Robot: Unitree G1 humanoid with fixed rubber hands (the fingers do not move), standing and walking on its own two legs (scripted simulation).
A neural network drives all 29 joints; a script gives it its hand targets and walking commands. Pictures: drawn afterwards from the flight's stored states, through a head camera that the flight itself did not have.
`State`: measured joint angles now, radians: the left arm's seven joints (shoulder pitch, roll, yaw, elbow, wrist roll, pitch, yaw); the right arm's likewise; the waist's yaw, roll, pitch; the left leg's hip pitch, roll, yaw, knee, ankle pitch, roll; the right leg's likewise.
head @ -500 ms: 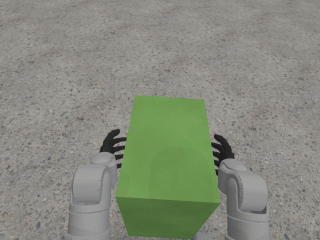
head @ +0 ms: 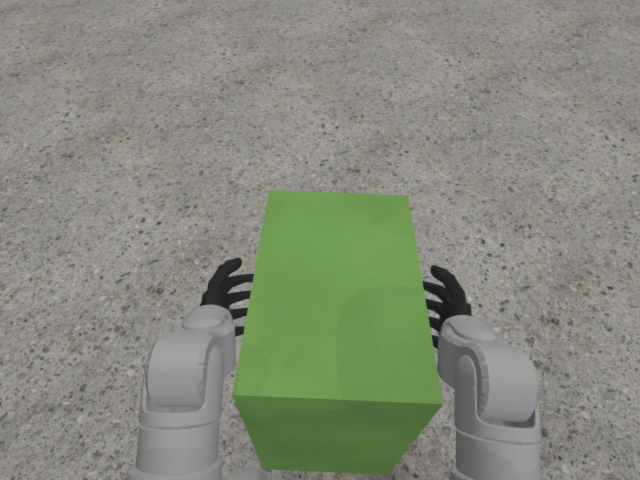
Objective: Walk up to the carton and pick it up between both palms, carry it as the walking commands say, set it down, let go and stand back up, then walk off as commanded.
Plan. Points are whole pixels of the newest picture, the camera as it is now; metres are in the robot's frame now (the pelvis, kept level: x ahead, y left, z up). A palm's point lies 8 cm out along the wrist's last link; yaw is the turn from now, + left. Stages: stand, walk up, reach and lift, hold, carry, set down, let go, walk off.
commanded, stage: carry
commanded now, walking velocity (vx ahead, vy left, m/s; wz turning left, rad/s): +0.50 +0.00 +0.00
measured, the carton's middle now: (331, 339) +0.31 +0.00 -0.03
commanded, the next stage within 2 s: none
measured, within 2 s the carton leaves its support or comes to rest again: neither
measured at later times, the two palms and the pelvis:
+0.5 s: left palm (235, 161) +0.56 +0.15 +0.07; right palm (408, 167) +0.54 -0.11 +0.07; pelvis +0.26 +0.03 -0.01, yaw -2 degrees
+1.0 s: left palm (253, 112) +0.66 +0.13 +0.08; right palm (413, 118) +0.65 -0.13 +0.08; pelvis +0.37 +0.01 +0.00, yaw -1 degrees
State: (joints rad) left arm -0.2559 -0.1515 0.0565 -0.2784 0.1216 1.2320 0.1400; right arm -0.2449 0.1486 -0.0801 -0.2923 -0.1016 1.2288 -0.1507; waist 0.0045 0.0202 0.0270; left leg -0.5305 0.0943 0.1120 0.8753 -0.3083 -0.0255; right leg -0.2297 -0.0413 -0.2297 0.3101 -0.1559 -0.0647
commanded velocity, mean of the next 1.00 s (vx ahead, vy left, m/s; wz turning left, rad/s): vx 0.05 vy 0.00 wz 0.00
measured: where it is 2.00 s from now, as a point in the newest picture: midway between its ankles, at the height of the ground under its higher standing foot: (331, 424)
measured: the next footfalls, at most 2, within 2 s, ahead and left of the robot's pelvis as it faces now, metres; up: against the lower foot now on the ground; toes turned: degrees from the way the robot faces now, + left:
left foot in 0.22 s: +0.33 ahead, +0.11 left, +0.00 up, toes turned +11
right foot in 0.46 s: +0.33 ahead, -0.11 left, +0.00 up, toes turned -8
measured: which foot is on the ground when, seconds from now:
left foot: up 0.00-0.20, down 0.22-1.00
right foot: down 0.00-0.22, up 0.24-0.44, down 0.46-1.00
